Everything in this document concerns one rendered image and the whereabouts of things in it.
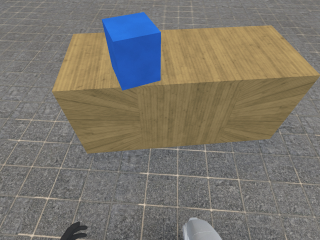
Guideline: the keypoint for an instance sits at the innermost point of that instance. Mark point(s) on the pedestal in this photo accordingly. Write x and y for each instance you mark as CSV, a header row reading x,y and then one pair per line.
x,y
217,85

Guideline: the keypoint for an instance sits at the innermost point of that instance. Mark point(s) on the robot left hand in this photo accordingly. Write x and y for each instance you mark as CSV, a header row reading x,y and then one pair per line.
x,y
75,227

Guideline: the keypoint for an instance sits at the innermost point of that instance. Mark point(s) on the carton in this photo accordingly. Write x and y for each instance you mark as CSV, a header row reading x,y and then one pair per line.
x,y
134,45

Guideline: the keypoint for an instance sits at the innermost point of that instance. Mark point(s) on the right robot thigh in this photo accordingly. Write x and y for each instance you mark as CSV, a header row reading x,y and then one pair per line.
x,y
197,229

